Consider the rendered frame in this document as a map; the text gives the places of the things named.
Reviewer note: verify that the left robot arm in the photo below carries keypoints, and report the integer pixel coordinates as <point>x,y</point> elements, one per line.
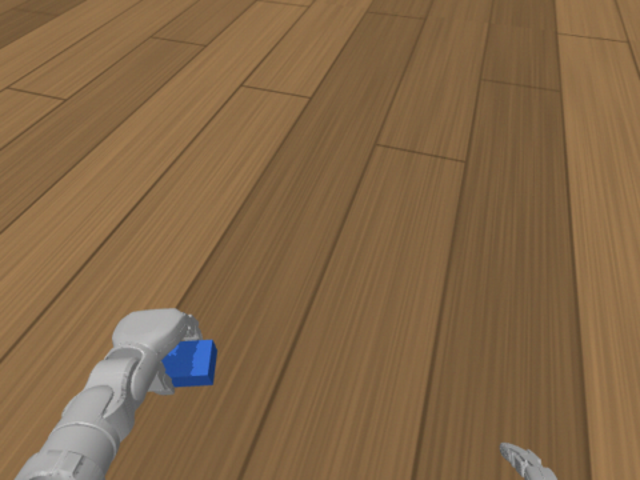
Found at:
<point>87,438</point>

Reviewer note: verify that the left robot hand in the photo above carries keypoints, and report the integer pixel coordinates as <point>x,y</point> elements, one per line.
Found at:
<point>160,330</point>

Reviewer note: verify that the small box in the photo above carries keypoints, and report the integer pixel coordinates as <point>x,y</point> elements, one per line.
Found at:
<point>191,363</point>

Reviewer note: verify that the right robot hand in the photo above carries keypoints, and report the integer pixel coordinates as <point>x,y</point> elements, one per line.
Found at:
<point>526,463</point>

